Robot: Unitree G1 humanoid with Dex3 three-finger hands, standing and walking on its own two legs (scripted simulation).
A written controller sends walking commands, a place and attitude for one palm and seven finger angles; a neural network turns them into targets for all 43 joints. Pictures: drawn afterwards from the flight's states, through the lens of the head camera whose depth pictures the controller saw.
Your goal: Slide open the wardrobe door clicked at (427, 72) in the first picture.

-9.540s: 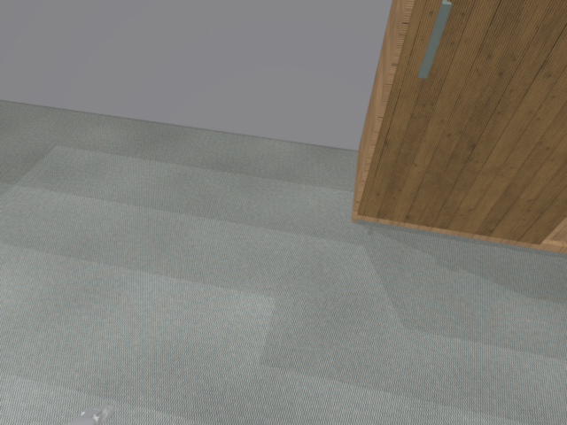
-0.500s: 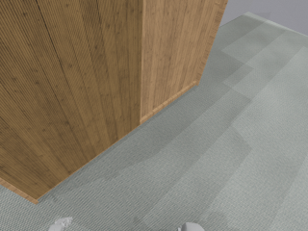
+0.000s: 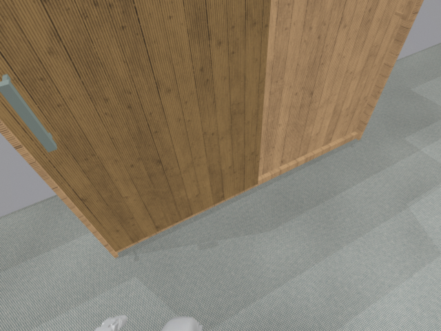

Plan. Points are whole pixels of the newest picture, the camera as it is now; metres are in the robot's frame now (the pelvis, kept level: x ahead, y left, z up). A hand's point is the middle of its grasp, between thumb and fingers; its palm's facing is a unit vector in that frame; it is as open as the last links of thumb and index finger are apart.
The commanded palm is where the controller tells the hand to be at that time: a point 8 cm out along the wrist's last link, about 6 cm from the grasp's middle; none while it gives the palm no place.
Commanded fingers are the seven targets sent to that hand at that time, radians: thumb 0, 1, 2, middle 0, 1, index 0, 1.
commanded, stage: turn to face it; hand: left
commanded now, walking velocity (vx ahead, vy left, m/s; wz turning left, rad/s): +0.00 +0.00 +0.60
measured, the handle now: (30, 114) +0.59 +0.48 +0.09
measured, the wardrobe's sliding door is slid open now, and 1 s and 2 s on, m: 0.00 0.00 0.00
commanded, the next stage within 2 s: take the last steps up to it in 0.84 s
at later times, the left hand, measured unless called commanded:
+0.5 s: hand out of the picture -0.01 +0.31 -0.17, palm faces +0.33 -0.91 -0.25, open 7.4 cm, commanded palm none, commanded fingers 0.00 0.90 0.90 -0.20 -0.30 -0.20 -0.30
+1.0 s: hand out of the picture -0.05 +0.20 -0.14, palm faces +0.48 -0.83 -0.29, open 7.4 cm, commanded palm none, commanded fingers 0.00 0.90 0.90 -0.20 -0.30 -0.20 -0.30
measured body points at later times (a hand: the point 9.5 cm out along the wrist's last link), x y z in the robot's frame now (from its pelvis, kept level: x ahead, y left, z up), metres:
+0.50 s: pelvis -0.02 +0.07 +0.00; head +0.00 +0.11 +0.45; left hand -0.03 +0.35 -0.15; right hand +0.15 -0.15 -0.12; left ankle -0.04 +0.15 -0.74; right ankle +0.02 -0.10 -0.65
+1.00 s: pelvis -0.03 +0.00 +0.00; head +0.00 -0.04 +0.45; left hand -0.08 +0.24 -0.12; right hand +0.10 -0.22 -0.17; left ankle -0.13 +0.13 -0.65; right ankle +0.02 -0.07 -0.74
